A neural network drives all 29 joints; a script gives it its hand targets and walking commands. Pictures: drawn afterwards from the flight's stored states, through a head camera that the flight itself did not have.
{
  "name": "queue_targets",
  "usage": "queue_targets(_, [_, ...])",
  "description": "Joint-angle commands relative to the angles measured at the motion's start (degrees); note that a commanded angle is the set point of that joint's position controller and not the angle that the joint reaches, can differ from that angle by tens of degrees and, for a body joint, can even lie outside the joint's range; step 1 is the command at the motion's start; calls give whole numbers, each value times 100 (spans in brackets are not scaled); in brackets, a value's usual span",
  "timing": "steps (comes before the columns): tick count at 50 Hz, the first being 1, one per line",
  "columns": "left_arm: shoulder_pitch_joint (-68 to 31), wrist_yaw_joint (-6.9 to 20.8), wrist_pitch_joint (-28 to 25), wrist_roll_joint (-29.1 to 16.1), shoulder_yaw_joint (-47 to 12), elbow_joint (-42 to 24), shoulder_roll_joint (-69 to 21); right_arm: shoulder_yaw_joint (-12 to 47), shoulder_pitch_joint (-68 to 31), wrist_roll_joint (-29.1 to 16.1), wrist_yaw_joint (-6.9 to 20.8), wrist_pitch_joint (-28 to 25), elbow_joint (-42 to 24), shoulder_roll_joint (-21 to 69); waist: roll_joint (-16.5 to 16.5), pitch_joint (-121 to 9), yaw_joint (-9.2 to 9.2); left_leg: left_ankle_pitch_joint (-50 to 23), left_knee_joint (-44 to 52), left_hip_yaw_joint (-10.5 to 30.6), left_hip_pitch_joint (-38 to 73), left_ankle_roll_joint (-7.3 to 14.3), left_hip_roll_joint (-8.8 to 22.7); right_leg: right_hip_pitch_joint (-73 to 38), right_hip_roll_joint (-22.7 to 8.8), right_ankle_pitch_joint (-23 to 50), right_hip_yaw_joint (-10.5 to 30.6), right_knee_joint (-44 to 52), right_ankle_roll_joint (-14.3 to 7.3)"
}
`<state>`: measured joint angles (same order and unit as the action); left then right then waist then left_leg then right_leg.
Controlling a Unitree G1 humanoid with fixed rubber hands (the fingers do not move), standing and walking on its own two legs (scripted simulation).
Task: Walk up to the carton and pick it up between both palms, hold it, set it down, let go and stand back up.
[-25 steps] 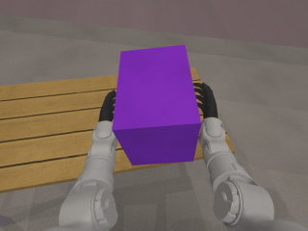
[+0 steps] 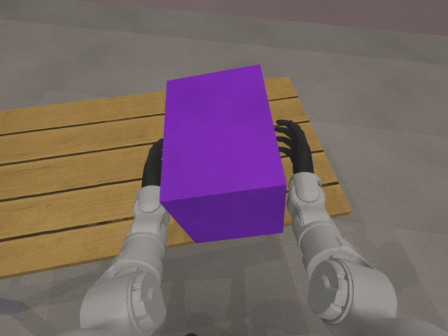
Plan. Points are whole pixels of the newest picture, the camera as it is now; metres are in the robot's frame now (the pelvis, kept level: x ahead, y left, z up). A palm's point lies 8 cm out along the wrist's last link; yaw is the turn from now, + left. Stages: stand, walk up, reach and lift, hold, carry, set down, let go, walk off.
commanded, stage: set down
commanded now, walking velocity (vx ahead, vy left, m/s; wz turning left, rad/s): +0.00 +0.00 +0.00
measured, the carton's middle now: (226, 158) +0.43 +0.04 -0.01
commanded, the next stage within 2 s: none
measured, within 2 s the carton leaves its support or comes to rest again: rests again in 1.24 s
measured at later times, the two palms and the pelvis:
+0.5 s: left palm (161, 191) +0.37 +0.17 -0.04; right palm (298, 176) +0.40 -0.11 -0.01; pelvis -0.01 +0.00 -0.01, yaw +0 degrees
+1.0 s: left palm (162, 193) +0.37 +0.17 -0.05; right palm (298, 179) +0.40 -0.11 -0.01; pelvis -0.02 +0.00 -0.02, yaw -1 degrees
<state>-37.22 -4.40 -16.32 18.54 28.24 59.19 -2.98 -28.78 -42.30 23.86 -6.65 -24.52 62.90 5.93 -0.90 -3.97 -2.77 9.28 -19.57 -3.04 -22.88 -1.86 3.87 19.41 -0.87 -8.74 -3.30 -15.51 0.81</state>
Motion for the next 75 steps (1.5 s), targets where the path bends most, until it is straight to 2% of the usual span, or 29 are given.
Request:
queue_targets(1, [-4057,475,-817,214,-1820,-697,-3099,1633,-2615,543,709,-331,344,3502,306,-3987,26,-3221,-368,-484,915,-248,-269,-2103,206,3539,-133,-686,13])
queue_targets(9, [-4079,396,-1170,110,-1902,-369,-3152,1632,-2534,591,695,-483,634,3573,328,-4317,62,-3520,-604,-413,719,-299,-261,-1729,216,3825,-117,-880,4])
queue_targets(18, [-4195,353,-1508,17,-1875,55,-3106,1594,-2563,695,689,-634,865,3603,215,-4643,59,-3171,-689,-413,120,-248,-276,-1648,190,3930,-55,-1118,9])
queue_targets(30, [-4357,357,-1727,49,-1598,708,-2865,1319,-2718,870,722,-684,1296,3441,120,-4591,46,-2340,-713,-439,-365,-120,-285,-1200,220,3051,-36,-1237,-28])
queue_targets(40, [-4414,360,-1779,169,-1293,984,-2684,935,-2796,1058,770,-665,1552,3309,197,-4442,60,-2056,-849,-472,-398,-86,-284,-703,249,2391,-62,-1308,-90])
queue_targets(75, [-3894,394,-1813,487,-673,1456,-2079,483,-2755,1284,845,-765,1754,2788,-44,-4009,8,-1276,-1143,-496,-1053,118,-383,-164,238,1720,-49,-1662,2])
